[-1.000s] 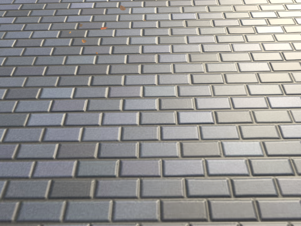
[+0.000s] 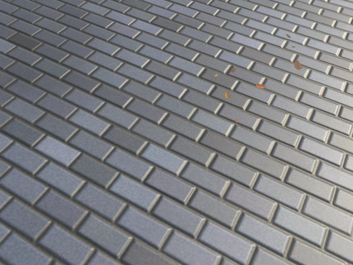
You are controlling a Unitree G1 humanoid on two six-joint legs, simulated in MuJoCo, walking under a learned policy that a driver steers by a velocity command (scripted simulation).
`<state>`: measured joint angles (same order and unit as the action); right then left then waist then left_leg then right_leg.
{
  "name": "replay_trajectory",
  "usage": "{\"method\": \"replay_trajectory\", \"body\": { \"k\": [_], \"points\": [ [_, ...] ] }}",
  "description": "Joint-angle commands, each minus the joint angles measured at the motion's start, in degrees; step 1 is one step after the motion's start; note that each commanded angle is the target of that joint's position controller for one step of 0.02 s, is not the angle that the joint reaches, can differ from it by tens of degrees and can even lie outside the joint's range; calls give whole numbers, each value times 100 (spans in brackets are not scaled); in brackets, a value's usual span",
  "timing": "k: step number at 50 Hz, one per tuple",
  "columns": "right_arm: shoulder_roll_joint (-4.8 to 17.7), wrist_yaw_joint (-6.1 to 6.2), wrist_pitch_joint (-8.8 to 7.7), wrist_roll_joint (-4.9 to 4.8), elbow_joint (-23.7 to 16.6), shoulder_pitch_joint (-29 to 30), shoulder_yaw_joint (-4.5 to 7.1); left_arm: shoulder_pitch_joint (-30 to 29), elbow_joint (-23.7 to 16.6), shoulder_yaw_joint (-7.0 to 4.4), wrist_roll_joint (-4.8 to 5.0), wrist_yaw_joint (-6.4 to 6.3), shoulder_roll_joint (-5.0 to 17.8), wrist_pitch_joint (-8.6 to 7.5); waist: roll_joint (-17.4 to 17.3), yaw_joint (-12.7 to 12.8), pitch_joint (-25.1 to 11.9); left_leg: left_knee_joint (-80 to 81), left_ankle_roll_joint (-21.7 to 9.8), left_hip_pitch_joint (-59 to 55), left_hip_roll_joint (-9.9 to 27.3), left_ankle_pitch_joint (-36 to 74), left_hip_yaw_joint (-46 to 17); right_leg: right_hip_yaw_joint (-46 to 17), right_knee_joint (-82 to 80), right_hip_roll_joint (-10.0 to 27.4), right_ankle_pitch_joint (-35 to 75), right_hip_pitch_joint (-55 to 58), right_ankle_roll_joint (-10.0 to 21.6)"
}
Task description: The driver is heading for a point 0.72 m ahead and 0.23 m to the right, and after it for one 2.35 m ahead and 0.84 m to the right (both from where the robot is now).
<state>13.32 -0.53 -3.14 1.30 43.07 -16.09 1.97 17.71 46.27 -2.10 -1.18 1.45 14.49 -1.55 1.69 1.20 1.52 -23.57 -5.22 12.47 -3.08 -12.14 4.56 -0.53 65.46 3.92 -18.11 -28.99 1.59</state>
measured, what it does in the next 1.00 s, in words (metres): walks ahead, turning right: right foot, then left foot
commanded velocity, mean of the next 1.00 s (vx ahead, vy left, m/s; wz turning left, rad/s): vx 0.50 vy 0.00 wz -0.46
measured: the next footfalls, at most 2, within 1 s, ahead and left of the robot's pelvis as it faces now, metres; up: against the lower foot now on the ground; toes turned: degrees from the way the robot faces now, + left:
right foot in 0.36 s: +0.34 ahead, -0.13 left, +0.00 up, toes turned -15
left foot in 0.86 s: +0.67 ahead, -0.06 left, +0.00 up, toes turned -30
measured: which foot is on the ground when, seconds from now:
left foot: down 0.00-0.34, up 0.36-0.84, down 0.86-1.00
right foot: up 0.00-0.34, down 0.36-0.88, up 0.90-1.00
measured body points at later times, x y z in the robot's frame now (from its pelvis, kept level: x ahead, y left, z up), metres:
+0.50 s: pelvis +0.27 -0.07 -0.01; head +0.30 -0.08 +0.44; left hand +0.44 +0.17 -0.13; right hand +0.29 -0.34 -0.14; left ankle +0.21 +0.08 -0.64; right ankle +0.30 -0.12 -0.74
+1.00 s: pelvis +0.55 -0.10 -0.01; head +0.57 -0.10 +0.44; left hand +0.74 +0.11 -0.14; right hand +0.53 -0.40 -0.10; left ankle +0.64 -0.04 -0.74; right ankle +0.40 -0.15 -0.66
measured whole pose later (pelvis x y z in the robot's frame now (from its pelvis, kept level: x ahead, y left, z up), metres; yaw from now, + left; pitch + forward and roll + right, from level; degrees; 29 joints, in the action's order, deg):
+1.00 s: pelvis +0.55 -0.10 -0.01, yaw -32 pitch +1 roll +0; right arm 14.8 0.2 -3.8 2.0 41.8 -11.5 1.6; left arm 18.9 46.2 -4.0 -1.5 0.8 17.8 -2.0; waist 2.0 1.6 1.6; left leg -28.1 -1.8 18.2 -0.9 -10.6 1.7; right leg -4.8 62.9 -5.2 -22.2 -19.9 4.0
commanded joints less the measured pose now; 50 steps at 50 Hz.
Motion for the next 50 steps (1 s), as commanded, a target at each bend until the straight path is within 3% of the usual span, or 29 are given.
{"method": "replay_trajectory", "body": {
  "k": [1,4,8,12,15,16,17,18,19,20,21,23,25,28,33,38,40,42,43,44,45,46,47,48,50],
  "points": [
    [667,38,-214,-24,-141,-253,180,289,-109,-146,-18,75,367,69,-589,7,-55,1480,-539,-418,1578,1742,-922,-252,-164,53,572,-543,-1],
    [608,52,-249,-25,22,-454,167,-313,-231,-153,-38,98,308,66,-511,-115,221,1652,-478,-690,1543,1770,-515,-295,-737,42,1194,-1120,-27],
    [610,85,-285,-34,188,-574,162,-1024,-425,-72,-58,176,161,26,-532,-262,380,1679,-383,-928,1497,2106,58,89,-1936,7,1908,-1027,25],
    [725,167,-239,-20,469,-926,184,-1586,-700,-31,-82,253,150,10,-492,-410,511,1384,-261,-1578,1672,2991,380,549,-2803,-124,1700,-867,292],
    [959,234,-165,7,557,-855,220,-1223,-680,-94,-93,200,272,22,-679,-180,131,292,-113,-1994,1724,5507,670,942,-2995,-631,864,-102,637],
    [1054,252,-114,30,569,-803,240,-771,-579,-148,-103,167,370,11,-727,28,-157,-491,-94,-2005,1726,6045,747,999,-3052,-846,545,405,785],
    [1129,261,-66,16,551,-746,249,-48,-378,-236,-140,123,515,-30,-647,360,-576,-1611,-49,-1657,1671,5715,819,901,-3381,-1008,524,1360,958],
    [1101,253,-68,-3,416,-653,226,869,-143,-396,-217,43,915,-55,-265,799,-1108,-3225,86,-560,1495,4182,861,12,-3716,-481,260,2814,1276],
    [407,118,-109,-74,38,-935,79,831,-209,-584,-180,-40,1628,-23,1184,378,-1591,-5521,426,1972,337,-1110,743,-3076,-4013,1348,390,4557,2206],
    [792,98,-157,-8,-115,-334,148,891,-251,-591,83,-35,1573,30,551,649,-1941,-6239,435,2788,20,-1712,-585,-4434,-4721,1576,678,4782,2481],
    [766,71,-230,-45,-266,39,114,584,-197,-550,101,-90,1393,49,191,499,-1095,-5987,384,3185,447,-1114,-820,-3424,-4797,1453,973,4202,2257],
    [724,75,-259,1,-224,61,87,118,-185,-412,92,-126,901,15,-388,33,-252,-4962,434,2638,803,-694,-735,-2382,-4985,925,2016,2759,1752],
    [664,48,-31,145,-186,-187,70,-106,-230,-333,122,-126,736,-61,-252,-262,-239,-4467,599,2036,883,-720,-717,-1813,-5151,559,2583,2067,1607],
    [538,-3,137,160,-286,-12,37,42,-188,-383,115,-91,948,-164,-125,-294,-182,-3780,770,2042,882,-406,-529,-1512,-5325,274,2633,1705,1572],
    [524,-29,136,104,-650,1166,3,511,-118,-417,123,-82,996,-150,143,151,43,-2246,893,2416,809,815,-498,-1580,-5345,62,2127,1957,1261],
    [606,-56,32,32,-912,1855,-21,856,-118,-446,37,-140,1090,-125,207,423,12,-1336,802,2309,533,917,-549,-1936,-4835,220,2713,2577,1162],
    [729,-44,-17,18,-899,1624,11,665,-202,-466,11,-182,1177,-130,278,232,-21,-932,683,1714,437,633,-648,-2148,-4585,301,2816,2529,991],
    [923,29,-81,12,-636,723,103,327,-295,-478,7,-169,1266,-157,252,-235,-290,-528,505,321,191,247,-552,-2176,-3873,141,3315,2151,761],
    [1113,95,-161,78,-435,-19,183,311,-273,-430,49,-126,1126,-203,-112,-602,-709,-218,323,-720,426,284,-695,-1810,-2811,-227,3258,1886,616],
    [1533,192,-197,209,-395,-968,271,417,-420,-282,94,-99,648,-260,-816,-902,-1610,14,5,-1948,1812,-1041,-2110,-1227,-1151,-583,1811,1303,471],
    [1997,191,-119,241,-382,-757,382,1107,-556,-230,186,-90,394,-255,-2192,-373,-1768,896,-634,-2649,2828,-1453,-4861,-663,-10,-1421,-1396,-362,311],
    [1460,140,-63,126,-394,-430,320,1072,-287,-257,-7,-144,782,-163,-1213,-249,-1111,894,-724,-2048,2712,-2084,-4895,-777,529,-869,-1056,-815,364],
    [961,95,-62,69,-430,-113,205,681,-259,-262,-47,-91,803,-146,-544,-247,-512,940,-629,-1376,2396,-1855,-3956,-760,445,-693,-491,-723,346],
    [740,69,-83,67,-383,66,139,374,-295,-235,-42,-62,692,-139,-335,-211,-137,980,-544,-880,2107,-504,-3093,-706,198,-591,-241,-578,276],
    [648,70,-175,19,-215,25,88,333,-277,-214,-99,-29,593,-38,-698,-75,-85,850,-430,-543,1745,2341,-1947,-594,-113,-523,-274,-196,113]
  ]
}}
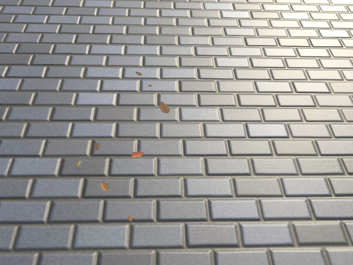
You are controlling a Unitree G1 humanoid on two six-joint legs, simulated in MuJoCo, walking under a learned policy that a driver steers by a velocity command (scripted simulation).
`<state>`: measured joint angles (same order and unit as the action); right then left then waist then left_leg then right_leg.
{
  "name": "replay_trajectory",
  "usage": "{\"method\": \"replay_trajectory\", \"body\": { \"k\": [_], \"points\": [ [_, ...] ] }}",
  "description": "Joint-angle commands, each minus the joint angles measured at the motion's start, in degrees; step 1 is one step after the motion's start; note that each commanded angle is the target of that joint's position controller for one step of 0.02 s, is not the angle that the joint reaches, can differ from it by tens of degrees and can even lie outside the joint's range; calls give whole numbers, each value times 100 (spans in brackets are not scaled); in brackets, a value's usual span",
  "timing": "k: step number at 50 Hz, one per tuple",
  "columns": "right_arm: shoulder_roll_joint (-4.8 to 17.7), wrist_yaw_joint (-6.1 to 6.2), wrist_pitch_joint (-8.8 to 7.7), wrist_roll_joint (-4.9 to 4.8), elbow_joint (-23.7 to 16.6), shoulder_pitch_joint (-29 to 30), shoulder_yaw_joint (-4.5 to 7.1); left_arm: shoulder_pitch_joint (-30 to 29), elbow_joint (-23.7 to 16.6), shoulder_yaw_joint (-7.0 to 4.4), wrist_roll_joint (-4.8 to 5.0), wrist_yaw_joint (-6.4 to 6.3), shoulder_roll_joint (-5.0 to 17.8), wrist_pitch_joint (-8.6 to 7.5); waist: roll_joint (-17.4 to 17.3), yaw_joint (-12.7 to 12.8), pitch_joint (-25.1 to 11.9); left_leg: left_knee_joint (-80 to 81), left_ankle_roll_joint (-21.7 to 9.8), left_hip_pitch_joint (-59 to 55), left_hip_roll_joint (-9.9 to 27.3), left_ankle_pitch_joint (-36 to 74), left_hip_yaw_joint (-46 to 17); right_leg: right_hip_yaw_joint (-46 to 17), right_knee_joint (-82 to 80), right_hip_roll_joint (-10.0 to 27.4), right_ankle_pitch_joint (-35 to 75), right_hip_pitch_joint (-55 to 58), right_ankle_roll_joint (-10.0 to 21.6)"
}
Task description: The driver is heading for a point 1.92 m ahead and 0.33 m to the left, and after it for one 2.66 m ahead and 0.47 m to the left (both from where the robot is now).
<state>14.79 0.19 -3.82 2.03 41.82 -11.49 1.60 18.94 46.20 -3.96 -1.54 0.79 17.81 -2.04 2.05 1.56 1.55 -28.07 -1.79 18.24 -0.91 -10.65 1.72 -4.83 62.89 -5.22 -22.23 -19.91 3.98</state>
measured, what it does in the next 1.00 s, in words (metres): walks ahead: right foot, then left foot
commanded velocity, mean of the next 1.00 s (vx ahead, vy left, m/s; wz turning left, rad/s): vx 0.09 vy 0.00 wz -0.07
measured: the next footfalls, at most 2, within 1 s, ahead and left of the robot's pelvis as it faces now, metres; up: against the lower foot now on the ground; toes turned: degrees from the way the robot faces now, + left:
right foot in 0.30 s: +0.22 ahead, -0.10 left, +0.00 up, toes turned -1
left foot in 0.56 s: +0.16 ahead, +0.11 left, +0.00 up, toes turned -2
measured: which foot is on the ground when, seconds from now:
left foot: down 0.00-0.32, up 0.34-0.54, down 0.56-1.00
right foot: up 0.00-0.28, down 0.30-1.00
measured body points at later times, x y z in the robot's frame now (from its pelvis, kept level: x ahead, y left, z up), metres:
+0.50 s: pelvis +0.12 -0.02 +0.00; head +0.14 -0.03 +0.45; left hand +0.25 +0.21 -0.12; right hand +0.16 -0.26 -0.15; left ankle +0.10 +0.11 -0.72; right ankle +0.18 -0.10 -0.74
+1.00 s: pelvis +0.14 +0.01 +0.01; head +0.14 +0.01 +0.46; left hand +0.16 +0.24 -0.15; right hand +0.14 -0.22 -0.15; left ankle +0.12 +0.11 -0.74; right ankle +0.18 -0.10 -0.74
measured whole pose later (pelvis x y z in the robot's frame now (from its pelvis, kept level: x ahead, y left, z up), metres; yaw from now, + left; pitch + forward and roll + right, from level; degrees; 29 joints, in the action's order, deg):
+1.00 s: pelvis +0.14 +0.01 +0.01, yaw -2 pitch -2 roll +0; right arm 9.5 2.2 -0.2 0.6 62.7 -16.8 -0.2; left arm 14.8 64.2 -0.4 -0.4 -1.9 10.6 0.1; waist -0.1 0.4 1.5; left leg -22.8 -1.2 6.2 -1.1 -14.7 0.1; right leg -0.4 21.9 -1.7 -8.0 -12.0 1.3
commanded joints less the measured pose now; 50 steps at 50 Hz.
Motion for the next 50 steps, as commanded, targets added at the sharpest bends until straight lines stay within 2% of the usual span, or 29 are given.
{"method": "replay_trajectory", "body": {
  "k": [1,2,3,5,8,11,13,14,15,16,17,18,19,20,22,24,26,27,29,30,32,33,36,43,50],
  "points": [
    [528,-29,-176,-88,13,-565,123,276,-245,-23,-67,34,219,55,-810,-70,-218,1158,-811,-1117,1486,3503,-1353,-120,113,291,121,-944,-187],
    [551,-54,-230,-114,94,-648,125,273,-247,-17,-56,32,190,73,-817,-30,-344,1096,-851,-1204,1454,4274,-1119,-117,26,215,201,-935,-233],
    [585,-63,-253,-130,152,-655,130,220,-255,-4,-38,35,158,83,-856,5,-407,1101,-873,-1251,1428,4601,-927,-96,-131,176,314,-960,-277],
    [610,-53,-212,-124,228,-588,122,-32,-299,52,-23,52,68,103,-923,20,-413,1147,-859,-1226,1326,4677,-588,38,-733,210,595,-963,-349],
    [608,-36,-98,-133,358,-588,103,-555,-362,204,-7,86,-128,114,-1040,-111,-406,1146,-740,-930,1084,4502,-132,456,-1955,348,1219,-344,-371],
    [665,-44,-20,-158,572,-879,126,-789,-329,251,2,34,-90,96,-1022,-255,-426,888,-706,-1036,1170,4145,-259,602,-2623,365,1480,68,-283],
    [678,-23,26,-201,642,-829,133,-692,-236,260,-16,-17,-77,40,-868,-145,-344,570,-606,-1000,1196,3536,-390,607,-3299,373,1715,468,-138],
    [644,-6,44,-216,680,-855,123,-533,-139,256,-56,-50,-39,-15,-664,-54,-355,273,-456,-892,1069,2974,-399,518,-3863,399,2150,912,-55],
    [534,8,39,-170,696,-1061,91,-343,-69,212,-105,-94,207,-82,-223,-47,-540,-135,-253,-653,863,2022,-315,-13,-4008,932,3413,1528,33],
    [217,24,53,-141,658,-1580,5,-180,-79,158,-105,-134,562,-105,668,-291,-933,-731,-82,-177,461,-481,-13,-1055,-3675,2106,5727,2252,437],
    [133,82,223,-247,878,-1821,-27,-107,-21,183,80,-176,348,-24,988,-113,-1338,-1286,-46,-215,114,-2198,-23,-1556,-3822,2552,5619,2141,1214],
    [387,116,337,-213,848,-1446,33,-164,-10,232,124,-185,188,9,753,-16,-980,-1630,-15,88,57,-2585,-182,-1729,-4139,2460,4777,1865,1343],
    [403,116,400,-165,783,-1077,58,-364,22,271,102,-213,113,34,620,-40,-662,-1744,19,244,57,-2536,-266,-1603,-4388,2281,4099,1601,1244],
    [353,110,452,-148,806,-948,56,-553,44,308,57,-248,37,60,488,-143,-523,-1676,70,167,131,-2301,-329,-1398,-4559,2107,3701,1357,1075],
    [187,107,524,-128,984,-1103,15,-894,81,315,49,-300,18,82,513,-372,-443,-1271,167,-360,172,-1769,-298,-909,-4729,1755,3249,874,740],
    [102,131,560,-140,1162,-1186,-7,-978,171,313,56,-291,-9,82,458,-401,-508,-896,228,-729,100,-1360,-195,-645,-4719,1543,2856,724,599],
    [16,153,581,-128,1300,-1187,-31,-1041,288,295,102,-281,22,113,393,-459,-434,-191,224,-1082,77,-701,-101,-531,-4691,1396,1865,466,467],
    [3,160,577,-106,1363,-1162,-44,-1043,348,281,127,-272,39,137,334,-470,-337,243,192,-1299,97,-223,-116,-525,-4706,1298,1088,247,322],
    [222,165,508,-10,1322,-948,-42,-881,474,264,128,-237,-10,178,158,-305,3,741,91,-1320,583,-182,-661,-604,-4784,1122,-107,-158,-27],
    [379,146,488,-73,1391,-817,-4,-788,543,229,166,-215,-43,223,-330,-149,421,783,1,-484,594,-744,-766,-340,-4795,848,133,90,-85],
    [192,132,396,-110,1482,-702,-46,-652,747,216,120,-207,-65,215,-584,-106,378,1086,-4,-78,637,-824,-838,-255,-4440,849,944,827,-51],
    [194,148,367,-118,1517,-661,-41,-575,834,214,116,-206,-73,192,-611,-73,264,1132,-3,-135,629,-671,-835,-235,-4357,859,1225,1003,-39],
    [161,179,309,-140,1620,-677,-50,-534,1044,211,109,-216,-97,135,-426,-99,61,1092,-39,-475,623,-272,-792,-227,-4346,896,1554,1086,-31],
    [70,203,336,-137,1878,-815,-76,-399,1453,255,118,-259,-191,167,-261,-144,167,1099,-98,-599,617,-210,-762,-188,-4426,893,1571,1034,-113],
    [-38,218,333,-140,2063,-892,-112,-237,1743,296,118,-290,-267,184,-239,-141,225,1100,-116,-620,600,-115,-740,-174,-4411,914,1651,1048,-144]
  ]
}}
